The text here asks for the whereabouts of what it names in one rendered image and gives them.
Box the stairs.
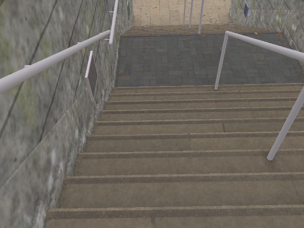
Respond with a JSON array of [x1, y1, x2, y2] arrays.
[[123, 23, 276, 36], [44, 83, 304, 228]]

